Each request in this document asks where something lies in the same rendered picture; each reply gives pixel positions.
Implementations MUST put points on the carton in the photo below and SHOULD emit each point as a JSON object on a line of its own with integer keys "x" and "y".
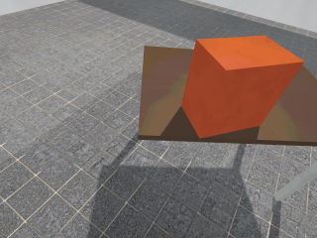
{"x": 233, "y": 83}

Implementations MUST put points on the table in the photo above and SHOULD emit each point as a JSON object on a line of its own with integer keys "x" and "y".
{"x": 292, "y": 121}

